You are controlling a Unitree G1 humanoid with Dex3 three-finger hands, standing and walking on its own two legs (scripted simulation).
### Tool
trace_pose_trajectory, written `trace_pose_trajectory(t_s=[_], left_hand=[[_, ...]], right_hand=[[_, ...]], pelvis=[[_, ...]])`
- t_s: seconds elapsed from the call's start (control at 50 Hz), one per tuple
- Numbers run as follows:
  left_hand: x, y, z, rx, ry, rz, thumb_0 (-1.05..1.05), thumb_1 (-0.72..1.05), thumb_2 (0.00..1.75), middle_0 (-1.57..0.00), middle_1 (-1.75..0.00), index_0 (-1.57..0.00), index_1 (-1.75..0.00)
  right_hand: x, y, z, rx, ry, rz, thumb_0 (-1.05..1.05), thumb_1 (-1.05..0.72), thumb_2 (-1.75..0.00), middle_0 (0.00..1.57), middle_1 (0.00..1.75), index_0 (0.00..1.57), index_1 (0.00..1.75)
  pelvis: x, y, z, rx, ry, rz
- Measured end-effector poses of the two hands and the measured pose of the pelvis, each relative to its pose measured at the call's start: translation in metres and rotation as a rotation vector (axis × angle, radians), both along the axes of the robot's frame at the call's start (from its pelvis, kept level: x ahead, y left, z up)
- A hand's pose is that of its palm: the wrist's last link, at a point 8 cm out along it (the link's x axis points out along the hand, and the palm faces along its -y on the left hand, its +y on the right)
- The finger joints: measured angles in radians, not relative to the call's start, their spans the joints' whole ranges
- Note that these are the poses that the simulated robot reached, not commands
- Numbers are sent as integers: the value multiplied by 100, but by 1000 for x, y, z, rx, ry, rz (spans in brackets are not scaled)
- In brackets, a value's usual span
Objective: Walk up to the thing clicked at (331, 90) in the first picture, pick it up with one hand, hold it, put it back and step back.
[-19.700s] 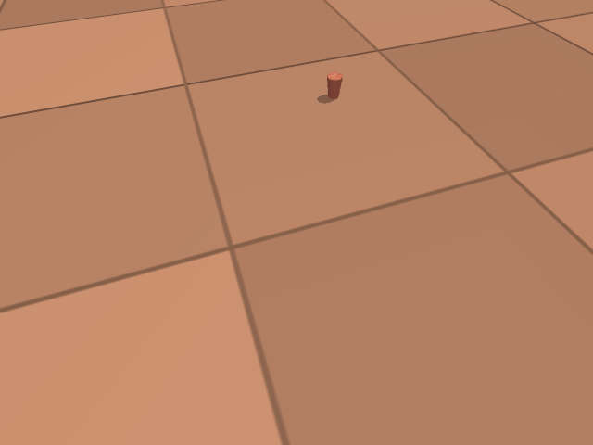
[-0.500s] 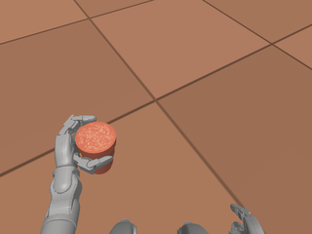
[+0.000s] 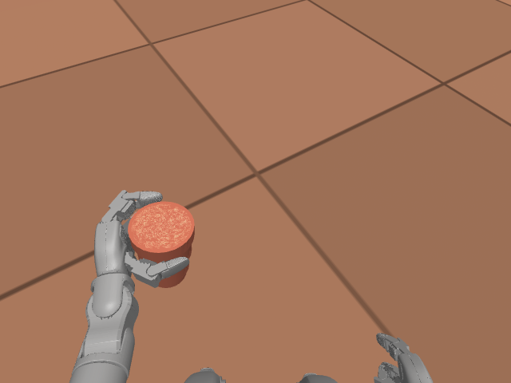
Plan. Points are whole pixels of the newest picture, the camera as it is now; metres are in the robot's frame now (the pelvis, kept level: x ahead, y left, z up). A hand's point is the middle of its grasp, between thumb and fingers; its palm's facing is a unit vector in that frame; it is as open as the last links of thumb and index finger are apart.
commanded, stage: hold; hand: left
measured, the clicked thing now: (165, 250) +0.32 +0.16 +0.00
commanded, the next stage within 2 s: none
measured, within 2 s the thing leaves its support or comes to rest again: neither
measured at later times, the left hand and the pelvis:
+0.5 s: hand (154, 240) +0.32 +0.16 +0.04, palm faces +0.17 -0.98 -0.03, open 12.2 cm; pelvis -0.01 +0.00 +0.00, yaw +0 degrees
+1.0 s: hand (154, 238) +0.32 +0.16 +0.05, palm faces +0.17 -0.99 -0.03, open 12.2 cm; pelvis -0.01 +0.00 +0.00, yaw +0 degrees
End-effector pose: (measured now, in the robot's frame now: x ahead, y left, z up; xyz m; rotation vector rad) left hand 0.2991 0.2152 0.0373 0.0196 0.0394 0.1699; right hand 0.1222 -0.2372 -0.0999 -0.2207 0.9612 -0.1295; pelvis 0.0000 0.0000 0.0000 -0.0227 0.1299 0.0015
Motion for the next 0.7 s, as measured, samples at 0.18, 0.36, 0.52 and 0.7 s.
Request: trace_pose_trajectory(t_s=[0.18,0.36,0.52,0.7], left_hand=[[-8,-1,0,4,6,1,2,-61,93,-71,-103,-59,-103],[-7,-4,8,3,-13,-3,2,-61,93,-71,-102,-60,-103],[-11,-3,8,8,-12,2,2,-61,93,-71,-102,-60,-103],[-15,0,8,15,-11,6,2,-61,92,-71,-102,-60,-102]], right_hand=[[-3,-1,1,2,0,10,1,-92,-90,20,30,20,30],[-8,-2,3,-6,-5,2,1,-92,-90,20,30,20,30],[-11,-3,4,0,-10,-7,1,-91,-90,20,30,20,30],[-13,-3,3,1,-2,2,1,-92,-90,20,30,20,30]], pelvis=[[-4,-2,1,2,-8,2],[-8,-3,3,3,-22,4],[-11,-2,4,6,-29,0],[-11,-3,4,6,-28,4]])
